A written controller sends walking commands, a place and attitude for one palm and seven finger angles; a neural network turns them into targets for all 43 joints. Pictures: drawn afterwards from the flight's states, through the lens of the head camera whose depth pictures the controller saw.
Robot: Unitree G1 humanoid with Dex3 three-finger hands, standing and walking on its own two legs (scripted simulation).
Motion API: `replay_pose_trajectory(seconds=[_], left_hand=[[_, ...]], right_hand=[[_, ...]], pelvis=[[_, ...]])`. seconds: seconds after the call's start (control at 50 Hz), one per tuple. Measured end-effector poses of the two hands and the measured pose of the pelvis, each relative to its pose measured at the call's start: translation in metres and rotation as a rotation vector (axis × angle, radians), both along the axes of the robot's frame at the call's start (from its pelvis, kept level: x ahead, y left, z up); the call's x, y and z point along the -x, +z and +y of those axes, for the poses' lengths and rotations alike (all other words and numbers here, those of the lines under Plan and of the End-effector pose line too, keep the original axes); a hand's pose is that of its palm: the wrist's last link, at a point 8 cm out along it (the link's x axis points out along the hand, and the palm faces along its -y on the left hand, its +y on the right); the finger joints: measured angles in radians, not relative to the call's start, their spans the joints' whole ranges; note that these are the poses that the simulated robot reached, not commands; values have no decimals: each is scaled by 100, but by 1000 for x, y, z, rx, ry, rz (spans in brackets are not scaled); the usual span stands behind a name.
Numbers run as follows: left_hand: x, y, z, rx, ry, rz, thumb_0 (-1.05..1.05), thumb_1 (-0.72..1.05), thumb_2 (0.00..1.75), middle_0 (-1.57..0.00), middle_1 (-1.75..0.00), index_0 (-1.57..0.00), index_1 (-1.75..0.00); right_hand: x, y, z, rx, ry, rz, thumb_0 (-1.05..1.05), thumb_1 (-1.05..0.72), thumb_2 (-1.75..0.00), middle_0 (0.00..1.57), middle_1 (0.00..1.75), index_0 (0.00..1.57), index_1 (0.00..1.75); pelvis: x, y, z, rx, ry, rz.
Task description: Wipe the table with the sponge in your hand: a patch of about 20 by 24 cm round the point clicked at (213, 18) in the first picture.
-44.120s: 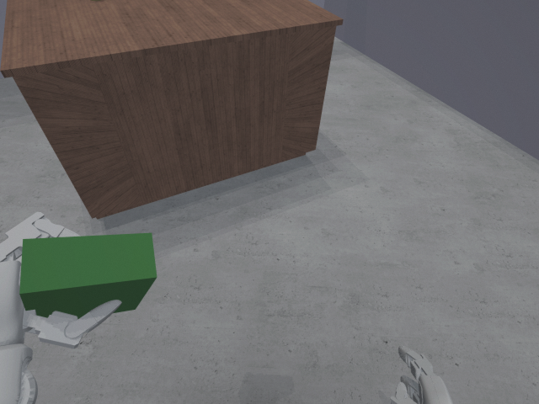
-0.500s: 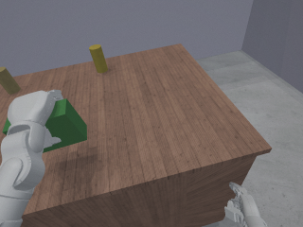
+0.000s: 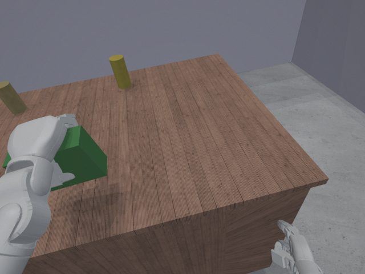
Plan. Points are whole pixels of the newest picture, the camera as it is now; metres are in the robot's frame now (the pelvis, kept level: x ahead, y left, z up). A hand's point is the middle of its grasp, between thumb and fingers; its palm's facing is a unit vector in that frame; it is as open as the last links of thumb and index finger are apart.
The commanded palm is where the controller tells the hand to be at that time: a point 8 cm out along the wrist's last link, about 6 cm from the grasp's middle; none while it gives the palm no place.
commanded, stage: bring the sponge back beside the body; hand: left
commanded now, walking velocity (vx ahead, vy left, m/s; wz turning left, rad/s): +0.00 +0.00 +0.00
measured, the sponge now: (66, 165) +0.25 +0.30 +0.15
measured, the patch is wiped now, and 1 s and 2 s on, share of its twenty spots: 1.00 1.00 1.00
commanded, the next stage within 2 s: step back with the hand held close in 1.32 s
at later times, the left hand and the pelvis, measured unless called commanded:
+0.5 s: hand (52, 167) +0.22 +0.29 +0.18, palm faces +0.20 -0.09 -0.97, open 9.6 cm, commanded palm +0.17 +0.28 +0.25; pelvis -0.01 +0.00 +0.00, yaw +0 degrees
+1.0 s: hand (45, 186) +0.19 +0.28 +0.17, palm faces +0.22 -0.12 -0.97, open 9.6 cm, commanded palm +0.14 +0.28 +0.25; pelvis -0.01 +0.00 +0.00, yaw -1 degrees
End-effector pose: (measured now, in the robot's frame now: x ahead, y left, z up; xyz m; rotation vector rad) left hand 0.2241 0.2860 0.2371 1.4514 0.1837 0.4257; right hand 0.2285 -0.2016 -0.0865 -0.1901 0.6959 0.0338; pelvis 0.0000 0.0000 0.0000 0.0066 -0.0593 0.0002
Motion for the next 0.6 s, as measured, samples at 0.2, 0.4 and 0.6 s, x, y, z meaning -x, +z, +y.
replay_pose_trajectory(seconds=[0.2, 0.4, 0.6], left_hand=[[18, -4, 0, 27, 23, -16, -1, -49, 110, -78, -140, -80, -137], [25, -5, -4, 24, 9, -27, -1, -49, 110, -79, -140, -80, -137], [41, -10, -4, 43, 19, -26, -1, -49, 110, -78, -140, -80, -137]], right_hand=[[1, 1, 0, 2, 4, -9, 2, -90, -90, 20, 30, 16, 28], [3, 5, 0, -3, 4, -35, 2, -90, -90, 20, 30, 17, 28], [3, 8, -1, -3, 7, -55, 2, -90, -90, 20, 30, 18, 29]], pelvis=[[3, 0, -1, 1, 3, -10], [6, -1, -3, 1, -5, -18], [8, -2, -4, 3, -6, -22]])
